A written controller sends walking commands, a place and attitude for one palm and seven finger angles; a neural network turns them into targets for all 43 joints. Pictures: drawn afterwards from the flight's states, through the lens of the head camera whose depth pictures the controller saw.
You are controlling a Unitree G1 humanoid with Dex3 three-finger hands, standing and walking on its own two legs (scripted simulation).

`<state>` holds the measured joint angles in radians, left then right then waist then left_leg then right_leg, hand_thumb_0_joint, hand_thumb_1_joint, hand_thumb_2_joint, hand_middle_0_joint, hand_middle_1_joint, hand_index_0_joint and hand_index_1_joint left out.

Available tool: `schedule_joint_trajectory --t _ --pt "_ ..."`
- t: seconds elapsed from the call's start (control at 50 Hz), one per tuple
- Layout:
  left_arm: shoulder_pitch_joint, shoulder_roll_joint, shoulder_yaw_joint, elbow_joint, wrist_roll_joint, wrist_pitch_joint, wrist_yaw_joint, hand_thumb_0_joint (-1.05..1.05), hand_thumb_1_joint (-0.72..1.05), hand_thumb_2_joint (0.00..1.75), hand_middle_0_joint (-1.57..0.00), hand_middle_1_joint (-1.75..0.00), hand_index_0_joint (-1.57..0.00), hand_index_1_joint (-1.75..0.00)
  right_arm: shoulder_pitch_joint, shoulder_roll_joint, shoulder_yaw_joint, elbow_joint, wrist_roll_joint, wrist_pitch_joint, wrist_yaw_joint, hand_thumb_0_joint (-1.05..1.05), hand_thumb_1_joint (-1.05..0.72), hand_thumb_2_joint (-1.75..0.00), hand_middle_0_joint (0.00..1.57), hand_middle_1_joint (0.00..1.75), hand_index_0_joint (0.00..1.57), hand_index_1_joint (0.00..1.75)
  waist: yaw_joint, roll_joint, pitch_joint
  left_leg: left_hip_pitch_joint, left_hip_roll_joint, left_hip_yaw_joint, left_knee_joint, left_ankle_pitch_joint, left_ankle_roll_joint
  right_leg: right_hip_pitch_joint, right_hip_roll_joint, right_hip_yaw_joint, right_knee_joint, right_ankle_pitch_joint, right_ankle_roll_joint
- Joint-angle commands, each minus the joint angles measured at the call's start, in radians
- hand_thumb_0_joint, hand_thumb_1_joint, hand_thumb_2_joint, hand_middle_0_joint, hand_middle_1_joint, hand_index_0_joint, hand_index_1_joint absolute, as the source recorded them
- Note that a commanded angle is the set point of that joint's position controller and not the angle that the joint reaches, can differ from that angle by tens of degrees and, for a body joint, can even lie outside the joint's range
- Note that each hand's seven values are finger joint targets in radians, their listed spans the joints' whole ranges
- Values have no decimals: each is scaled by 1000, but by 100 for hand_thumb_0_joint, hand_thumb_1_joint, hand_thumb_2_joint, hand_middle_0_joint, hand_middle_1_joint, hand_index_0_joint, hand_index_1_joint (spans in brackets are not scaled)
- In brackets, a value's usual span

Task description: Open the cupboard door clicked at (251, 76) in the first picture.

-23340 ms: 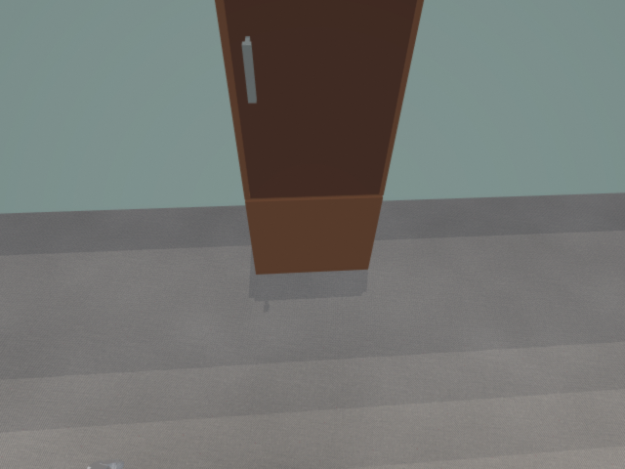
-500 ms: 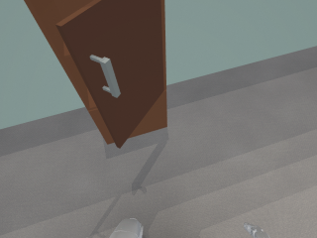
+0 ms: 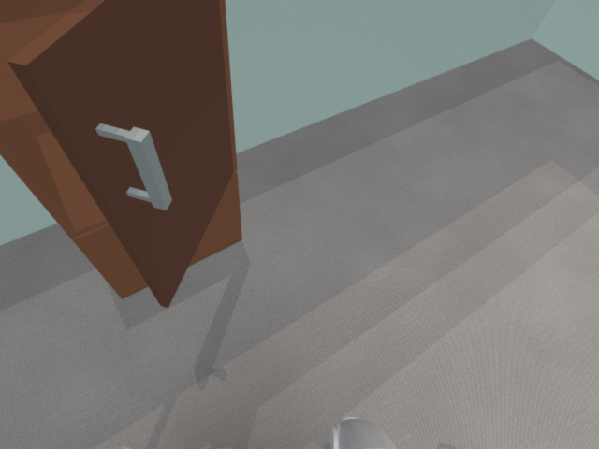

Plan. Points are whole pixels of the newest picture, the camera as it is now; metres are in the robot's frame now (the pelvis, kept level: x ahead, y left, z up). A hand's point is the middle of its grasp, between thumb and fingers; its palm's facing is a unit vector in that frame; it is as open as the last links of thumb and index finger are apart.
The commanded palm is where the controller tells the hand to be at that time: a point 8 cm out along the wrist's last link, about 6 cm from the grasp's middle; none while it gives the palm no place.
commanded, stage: walk to a spot facing it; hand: left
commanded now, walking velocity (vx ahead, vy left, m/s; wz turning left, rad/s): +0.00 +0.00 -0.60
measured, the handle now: (137, 169) +0.42 +0.27 +0.08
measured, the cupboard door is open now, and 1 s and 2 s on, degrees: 42 42 42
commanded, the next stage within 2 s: none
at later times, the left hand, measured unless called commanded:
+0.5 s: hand (228, 394) +0.20 +0.12 -0.17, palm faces -0.35 -0.91 -0.21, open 7.4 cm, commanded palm none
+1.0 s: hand (287, 330) +0.31 +0.04 -0.17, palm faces -0.65 -0.74 -0.16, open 7.4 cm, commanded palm none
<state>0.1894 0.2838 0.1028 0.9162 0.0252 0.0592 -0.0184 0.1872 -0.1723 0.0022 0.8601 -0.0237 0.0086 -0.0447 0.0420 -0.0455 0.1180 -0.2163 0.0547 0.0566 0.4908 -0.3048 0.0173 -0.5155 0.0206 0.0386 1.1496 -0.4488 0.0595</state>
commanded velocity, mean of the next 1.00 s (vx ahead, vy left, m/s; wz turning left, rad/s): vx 0.14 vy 0.00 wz -0.60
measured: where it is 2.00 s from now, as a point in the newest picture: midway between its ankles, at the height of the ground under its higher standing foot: (397, 379)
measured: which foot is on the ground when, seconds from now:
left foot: down 0.00-0.26, up 0.28-0.58, down 0.60-1.00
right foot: up 0.00-0.24, down 0.26-0.60, up 0.62-1.00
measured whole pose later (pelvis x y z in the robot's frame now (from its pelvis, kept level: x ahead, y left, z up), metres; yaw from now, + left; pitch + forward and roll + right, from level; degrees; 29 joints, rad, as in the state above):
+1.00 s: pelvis +0.11 -0.04 +0.00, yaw -39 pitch +1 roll -1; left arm 0.12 0.20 0.08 0.94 0.04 0.05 -0.06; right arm 0.43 -0.18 -0.03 0.98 -0.04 -0.03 -0.02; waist -0.05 -0.01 0.08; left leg -0.06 0.13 0.31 0.42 -0.36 -0.03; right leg -0.49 -0.07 -0.09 0.78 -0.33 0.01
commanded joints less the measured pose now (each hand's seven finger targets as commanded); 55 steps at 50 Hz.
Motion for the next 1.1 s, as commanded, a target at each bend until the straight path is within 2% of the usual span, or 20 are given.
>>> schedule_joint_trajectory --t 0.0,0.1,0.18,0.2,0.22,0.24,0.32,0.52,0.54,0.56,0.58,0.6,0.64,0.7,0.96,1.0,1.02,1.04,1.06,1.08 --pt "-28 7 -10 -86 -5 -18 -18 0 90 90 -20 -30 -20 -30 104 -193 -62 -28 0 -19 -10 0 -90 -90 20 30 20 30 -53 227 -146 210 220 -40 -102 706 94 -66 -47 -61 -60 52 6" --pt "-118 -7 -22 -104 -3 -23 -20 0 90 90 -20 -30 -20 -30 154 -217 -78 3 -8 -11 0 0 -90 -90 20 30 20 30 -88 271 -108 165 255 18 -75 669 92 58 -41 -129 -328 37 -28" --pt "-31 25 -16 -83 -3 -41 -12 0 90 90 -20 -30 -20 -30 127 -237 -86 0 0 -8 9 0 -90 -90 20 30 20 30 -26 232 -160 119 259 59 83 687 36 290 -13 -149 -613 194 -74" --pt "68 72 -5 -54 0 -50 -3 0 90 90 -20 -30 -20 -30 112 -230 -85 -11 12 -8 17 0 -90 -90 20 30 20 30 25 134 -206 -5 232 103 241 591 -10 495 -68 -89 -712 386 -104" --pt "156 190 22 -30 6 -63 16 0 90 90 -20 -30 -20 -30 89 -155 -68 -52 21 -5 24 0 -90 -90 20 30 20 30 57 -198 -253 -306 81 175 511 -41 -76 713 -349 275 -750 821 -217" --pt "180 225 24 -19 -15 -59 29 0 90 90 -20 -30 -20 -30 67 -170 -70 -73 18 10 14 0 -90 -90 20 30 20 30 63 -204 -266 -360 30 26 655 -348 -89 657 -453 338 -725 1068 -307" --pt "-38 120 2 -88 -4 -39 45 0 90 90 -20 -30 -20 -30 41 -143 -75 -21 10 36 20 0 -90 -90 20 30 20 30 -30 -107 -109 -321 61 -53 683 -145 -96 331 -272 209 -793 528 -247" --pt "-64 122 20 -95 -2 -38 28 0 90 90 -20 -30 -20 -30 107 -115 -73 -11 18 3 11 0 -90 -90 20 30 20 30 -74 -118 -143 -76 -30 -5 159 -27 -82 244 -185 265 -712 516 -208" --pt "-79 106 16 -95 -6 -34 27 0 90 90 -20 -30 -20 -30 148 -120 -74 0 19 -4 8 0 -90 -90 20 30 20 30 -98 -86 -153 20 -21 -10 34 47 -77 187 -163 252 -669 464 -172" --pt "-66 51 9 -109 -13 -29 24 0 90 90 -20 -30 -20 -30 195 -176 -81 8 8 -18 3 0 -90 -90 20 30 20 30 -110 82 -182 137 102 -145 -131 32 -34 80 -69 185 -566 267 -121" --pt "-30 -14 -4 -129 -18 -26 12 0 90 90 -20 -30 -20 -30 219 -283 -99 0 -12 -23 2 0 -90 -90 20 30 20 30 -104 389 -188 214 370 -445 -239 3 76 -91 67 8 -323 -129 -53" --pt "-85 10 -3 -144 -1 -30 4 0 90 90 -20 -30 -20 -30 233 -290 -98 -2 -19 -21 -4 0 -90 -90 20 30 20 30 -130 314 -159 144 454 -522 -277 -70 146 -124 16 14 -118 -186 -46" --pt "-79 18 6 -112 12 -40 -15 0 90 90 -20 -30 -20 -30 147 -219 -74 -25 -17 -31 -1 0 -90 -90 20 30 20 30 -77 244 -115 101 360 -364 -261 -61 106 -141 -47 2 22 -47 -39" --pt "-70 -20 -4 -88 8 -41 -35 0 90 90 -20 -30 -20 -30 160 -168 -64 -8 -11 -46 0 0 -90 -90 20 30 20 30 -67 207 -93 163 261 -124 -243 136 65 -164 -70 -48 18 105 -26" --pt "-220 -57 -25 -104 6 -59 -47 0 90 90 -20 -30 -20 -30 306 -180 -73 89 -21 -54 22 0 -90 -90 20 30 20 30 -115 216 -26 171 325 109 -219 231 77 0 -69 -179 -432 98 -77" --pt "-125 -36 -15 -81 5 -66 -42 0 90 90 -20 -30 -20 -30 266 -197 -72 83 -18 -53 25 0 -90 -90 20 30 20 30 -51 195 -57 129 321 149 -103 343 58 160 -36 -200 -506 90 -106" --pt "19 -9 -4 -30 6 -75 -37 0 90 90 -20 -30 -20 -30 230 -204 -70 76 -12 -52 28 0 -90 -90 20 30 20 30 23 133 -121 44 274 204 91 438 28 383 10 -232 -579 137 -131" --pt "212 78 19 23 7 -88 -25 0 90 90 -20 -30 -20 -30 180 -179 -64 50 8 -56 43 0 -90 -90 20 30 20 30 119 -22 -217 -157 208 267 351 378 -13 669 -101 -73 -668 71 -185" --pt "341 201 54 58 -4 -94 -3 0 90 90 -20 -30 -20 -30 123 -110 -50 -8 24 -58 45 0 -90 -90 20 30 20 30 162 -280 -267 -492 37 215 685 -299 -75 856 -402 459 -820 69 -311" --pt "302 233 50 53 -21 -88 13 0 90 90 -20 -30 -20 -30 61 -146 -61 -19 16 -50 42 0 -90 -90 20 30 20 30 135 -228 -216 -573 52 36 842 -309 -59 736 -459 596 -915 -27 -352"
